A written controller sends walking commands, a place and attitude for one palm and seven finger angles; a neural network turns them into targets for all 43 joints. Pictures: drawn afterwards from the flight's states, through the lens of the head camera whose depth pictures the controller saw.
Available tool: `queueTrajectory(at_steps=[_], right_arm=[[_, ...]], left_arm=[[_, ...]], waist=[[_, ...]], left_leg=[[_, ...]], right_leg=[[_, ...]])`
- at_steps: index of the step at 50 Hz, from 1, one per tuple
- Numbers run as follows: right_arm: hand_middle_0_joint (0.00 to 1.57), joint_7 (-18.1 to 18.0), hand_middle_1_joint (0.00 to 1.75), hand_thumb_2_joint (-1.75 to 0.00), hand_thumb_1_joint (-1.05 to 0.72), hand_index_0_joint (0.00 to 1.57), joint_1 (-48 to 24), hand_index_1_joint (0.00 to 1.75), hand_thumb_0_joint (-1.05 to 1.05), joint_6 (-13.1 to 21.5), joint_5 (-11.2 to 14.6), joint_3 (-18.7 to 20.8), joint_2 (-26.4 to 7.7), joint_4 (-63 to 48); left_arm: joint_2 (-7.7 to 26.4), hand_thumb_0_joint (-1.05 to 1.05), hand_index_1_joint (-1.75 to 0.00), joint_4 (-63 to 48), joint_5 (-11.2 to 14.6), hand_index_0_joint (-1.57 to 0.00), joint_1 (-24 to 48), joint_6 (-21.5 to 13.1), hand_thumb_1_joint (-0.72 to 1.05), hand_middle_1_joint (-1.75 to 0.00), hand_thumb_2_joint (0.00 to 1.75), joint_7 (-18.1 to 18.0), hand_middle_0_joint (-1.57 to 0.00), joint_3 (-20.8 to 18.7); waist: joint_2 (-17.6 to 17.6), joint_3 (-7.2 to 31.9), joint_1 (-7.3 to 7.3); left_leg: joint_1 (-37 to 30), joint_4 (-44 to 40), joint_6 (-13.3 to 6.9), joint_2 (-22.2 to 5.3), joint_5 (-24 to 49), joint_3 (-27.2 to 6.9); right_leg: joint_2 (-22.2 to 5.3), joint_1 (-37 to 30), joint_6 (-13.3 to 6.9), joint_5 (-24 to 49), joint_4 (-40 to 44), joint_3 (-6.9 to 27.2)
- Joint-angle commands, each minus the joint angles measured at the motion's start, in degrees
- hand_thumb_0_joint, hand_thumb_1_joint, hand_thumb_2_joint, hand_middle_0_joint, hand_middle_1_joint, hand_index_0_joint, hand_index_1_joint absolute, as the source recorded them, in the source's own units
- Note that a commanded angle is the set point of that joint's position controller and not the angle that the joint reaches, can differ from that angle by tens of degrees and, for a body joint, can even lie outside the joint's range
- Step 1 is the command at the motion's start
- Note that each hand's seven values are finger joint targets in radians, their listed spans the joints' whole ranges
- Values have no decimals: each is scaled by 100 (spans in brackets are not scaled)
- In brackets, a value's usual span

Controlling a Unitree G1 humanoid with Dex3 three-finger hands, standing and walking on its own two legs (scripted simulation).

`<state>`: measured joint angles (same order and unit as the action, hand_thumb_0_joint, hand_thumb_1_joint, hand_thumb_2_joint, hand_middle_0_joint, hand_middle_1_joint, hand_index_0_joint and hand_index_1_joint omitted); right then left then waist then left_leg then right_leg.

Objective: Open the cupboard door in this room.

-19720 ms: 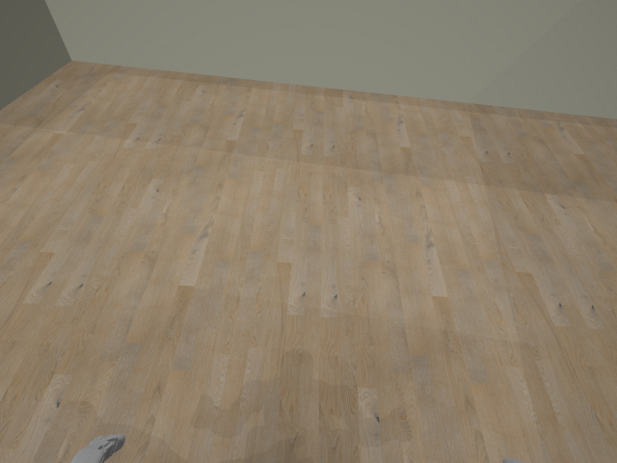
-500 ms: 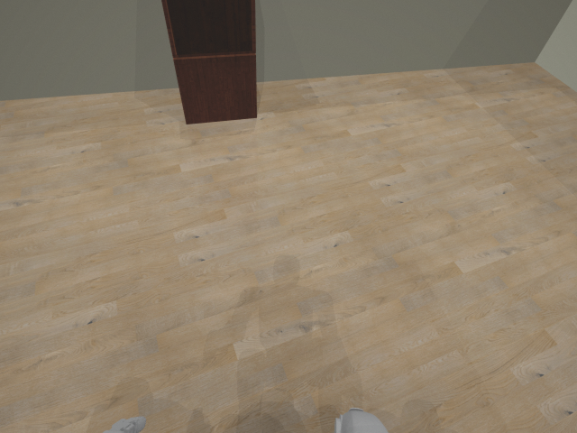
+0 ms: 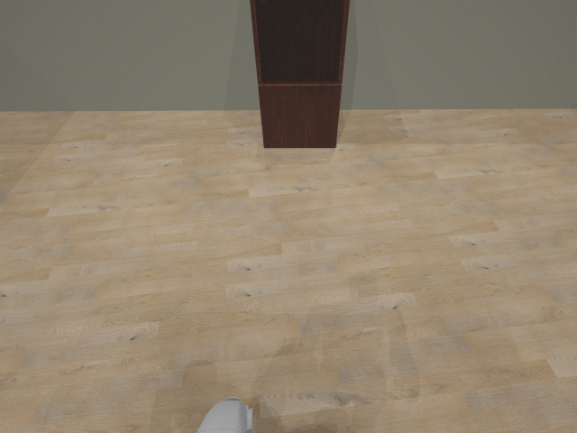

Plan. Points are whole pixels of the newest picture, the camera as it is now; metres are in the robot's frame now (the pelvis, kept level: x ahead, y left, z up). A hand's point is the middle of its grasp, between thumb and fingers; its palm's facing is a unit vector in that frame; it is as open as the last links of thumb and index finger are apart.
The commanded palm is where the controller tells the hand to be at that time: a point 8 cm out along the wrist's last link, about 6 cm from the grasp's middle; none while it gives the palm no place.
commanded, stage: turn or walk to find it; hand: left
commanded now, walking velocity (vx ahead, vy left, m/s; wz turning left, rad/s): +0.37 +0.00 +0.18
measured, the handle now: out of the picture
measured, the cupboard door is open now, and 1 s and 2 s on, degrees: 0 0 0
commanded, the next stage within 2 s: stand and wait in 0.90 s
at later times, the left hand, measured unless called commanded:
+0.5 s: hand (165, 370) +0.25 +0.25 -0.17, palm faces +0.12 -0.98 -0.18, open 7.4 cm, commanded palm none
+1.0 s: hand (223, 296) +0.40 +0.16 -0.16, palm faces +0.13 -0.96 -0.25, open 7.2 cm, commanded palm none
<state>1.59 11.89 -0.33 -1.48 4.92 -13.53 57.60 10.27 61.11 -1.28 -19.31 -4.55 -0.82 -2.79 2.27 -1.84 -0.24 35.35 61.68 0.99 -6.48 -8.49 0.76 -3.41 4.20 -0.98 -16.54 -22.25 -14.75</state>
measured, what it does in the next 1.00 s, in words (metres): walks ahead: left foot, then right foot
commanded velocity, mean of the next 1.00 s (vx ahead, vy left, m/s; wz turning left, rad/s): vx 0.33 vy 0.00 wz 0.06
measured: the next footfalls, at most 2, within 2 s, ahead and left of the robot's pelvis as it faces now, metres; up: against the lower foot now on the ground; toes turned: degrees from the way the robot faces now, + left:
left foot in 0.20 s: +0.22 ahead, +0.15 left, +0.00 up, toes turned +11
right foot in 0.74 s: +0.48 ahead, -0.11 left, +0.00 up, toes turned -4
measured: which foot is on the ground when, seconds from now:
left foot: up 0.00-0.18, down 0.20-0.74, up 0.76-1.00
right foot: down 0.00-0.22, up 0.24-0.72, down 0.74-1.00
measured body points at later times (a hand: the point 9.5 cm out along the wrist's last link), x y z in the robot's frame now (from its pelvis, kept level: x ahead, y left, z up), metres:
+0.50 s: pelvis +0.20 +0.06 +0.00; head +0.20 +0.06 +0.45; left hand +0.24 +0.30 -0.15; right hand +0.25 -0.19 -0.14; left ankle +0.18 +0.14 -0.74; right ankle +0.28 -0.08 -0.66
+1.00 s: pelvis +0.40 -0.03 +0.00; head +0.40 -0.05 +0.45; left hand +0.39 +0.21 -0.14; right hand +0.44 -0.26 -0.17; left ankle +0.42 +0.14 -0.65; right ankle +0.42 -0.10 -0.74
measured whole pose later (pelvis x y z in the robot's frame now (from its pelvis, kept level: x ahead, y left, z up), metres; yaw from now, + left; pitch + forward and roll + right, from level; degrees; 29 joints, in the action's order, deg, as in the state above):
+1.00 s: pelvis +0.40 -0.03 +0.00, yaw +4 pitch -2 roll +1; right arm 0.7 14.4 0.3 -1.5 4.1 -11.1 61.0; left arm 8.9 61.9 -0.9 -16.9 -3.9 -0.7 -2.7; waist 2.5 -2.6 -0.6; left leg 32.0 63.2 1.5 -7.2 -11.0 1.9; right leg -1.6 10.1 -3.8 -11.4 -23.4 -10.8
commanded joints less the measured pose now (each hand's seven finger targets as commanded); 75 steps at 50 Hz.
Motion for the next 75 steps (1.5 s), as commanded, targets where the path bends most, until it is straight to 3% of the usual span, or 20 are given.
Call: queueTrajectory(at_steps=[1,5,8,9,10,11,14,19,31,35,36,37,38,41,44,58,60,63,67,75], right_arm=[[20,117,30,-90,-90,20,-493,30,0,117,-2,-168,246,-402],[20,118,30,-90,-90,20,-1016,30,0,208,-1,-231,212,-531],[20,21,30,-90,-90,20,-105,30,0,306,-33,-154,-65,-280],[20,-24,30,-90,-90,20,808,30,0,348,-56,-41,-456,-34],[20,-99,30,-90,-90,20,1554,30,0,390,-98,136,-1163,148],[20,-170,30,-90,-90,20,1904,30,0,359,23,172,-1435,279],[20,-216,30,-90,-90,20,820,30,0,406,68,46,-798,54],[20,-218,30,-90,-90,20,516,30,0,510,50,-83,-92,54],[20,-264,30,-90,-90,20,1151,30,0,519,-21,5,-441,266],[20,-245,30,-90,-90,20,1133,30,0,461,-7,5,-510,349],[20,-188,30,-90,-90,20,1196,30,0,474,54,-28,-305,318],[20,-162,30,-90,-90,20,1312,30,0,478,85,-122,20,129],[20,-181,30,-90,-90,20,994,30,0,418,94,-102,-176,28],[20,-115,30,-90,-90,20,602,30,0,330,46,-71,-8,144],[20,-74,30,-90,-90,20,1052,30,0,153,-16,-84,222,350],[20,-172,30,-90,-90,20,-224,30,0,227,62,-327,365,117],[20,-210,30,-90,-90,20,115,30,0,301,64,-329,216,297],[20,-314,30,-90,-90,20,610,30,0,304,71,-228,-375,516],[20,-413,30,-90,-90,20,97,30,0,218,90,-321,-149,533],[20,-315,30,-90,-90,20,58,30,0,145,103,-269,175,489]], left_arm=[[590,0,-30,-94,-25,-20,-379,-145,90,-30,90,3,-20,-2],[733,0,-30,153,-29,-20,-841,-64,90,-30,90,-6,-20,13],[907,0,-30,199,9,-20,-693,-18,90,-30,90,-3,-20,-12],[825,0,-30,170,39,-20,-625,-21,90,-30,90,6,-20,-1],[507,0,-30,43,98,-20,-919,-16,90,-30,90,70,-20,35],[481,0,-30,-168,87,-20,-591,-38,90,-30,90,71,-20,105],[472,0,-30,-161,62,-20,123,54,90,-30,90,89,-20,20],[51,0,-30,-49,-36,-20,-311,342,90,-30,90,129,-20,-45],[255,0,-30,-987,8,-20,1584,296,90,-30,90,266,-20,-88],[578,0,-30,-554,-27,-20,117,133,90,-30,90,244,-20,-175],[1080,0,-30,-236,-89,-20,-824,39,90,-30,90,186,-20,-300],[1706,0,-30,-29,-28,-20,-1410,34,90,-30,90,121,-20,-420],[1675,0,-30,-88,59,-20,-1175,62,90,-30,90,76,-20,-398],[948,0,-30,-433,66,-20,231,46,90,-30,90,72,-20,-202],[525,0,-30,-348,37,-20,431,-19,90,-30,90,55,-20,-76],[438,0,-30,379,40,-20,-492,41,90,-30,90,-59,-20,87],[344,0,-30,416,62,-20,-431,117,90,-30,90,-95,-20,107],[-109,0,-30,468,69,-20,-752,202,90,-30,90,-165,-20,238],[-22,0,-30,540,88,-20,-458,362,90,-30,90,-116,-20,240],[100,0,-30,520,36,-20,-309,304,90,-30,90,-113,-20,251]], waist=[[-825,-659,149],[-876,-549,363],[-835,114,-153],[-261,716,-562],[1192,1550,-737],[1364,1643,-848],[59,387,-415],[517,-273,152],[266,-585,-158],[-304,236,536],[-1266,957,882],[-2572,1414,862],[-1801,1138,821],[-687,10,290],[-923,-134,-75],[-1099,74,225],[-738,253,71],[496,673,-17],[899,72,71],[-620,-292,22]], left_leg=[[91,-1391,32,-77,101,273],[-407,-2324,-150,140,-227,568],[-2129,-3061,-346,579,-352,898],[-3656,-3380,-439,367,0,534],[-5320,-3541,-941,-1159,618,-1535],[-5790,-3936,-1401,-1897,1745,-2531],[-3825,-4426,-1247,-1629,880,-1605],[-2156,-5215,-845,-797,-57,-378],[-3189,-4953,-1038,-1030,852,-208],[-2805,-2917,-632,-585,1913,169],[-1797,-1203,-393,-84,838,488],[-325,428,-155,791,-2331,486],[-41,1199,-249,536,-2364,-204],[-83,1358,-209,-97,-889,-293],[-531,908,-67,-129,-285,-153],[-1534,-2848,140,225,-216,416],[-2499,-3674,112,192,1088,355],[-3983,-3427,-601,-1115,3944,-473],[-2868,-4307,-865,-999,2529,-602],[-2559,-4132,-186,-124,136,-22]], right_leg=[[-1462,141,-401,1724,1181,686],[-1607,-429,-477,2610,804,699],[-1465,-280,-338,3913,-702,335],[-1191,453,-116,3360,-2070,147],[-350,2113,217,475,-3810,-11],[-54,3132,213,-1697,-4904,656],[-639,3356,183,-831,-5225,1250],[-626,2715,285,323,-4620,1171],[-512,2882,273,572,-1711,987],[-38,424,48,726,-658,712],[-930,-1116,-193,641,-407,1668],[-2317,-2042,-651,1374,140,3913],[-2476,-1613,-867,1142,492,4113],[-1929,382,-571,-592,994,2996],[-1420,1120,-321,-296,1292,1882],[-1194,-16,-551,3957,275,1196],[-921,267,-269,3245,-228,1047],[-249,1252,206,-164,-783,807],[-281,1083,289,-1095,-1403,1056],[-492,952,143,531,373,1276]])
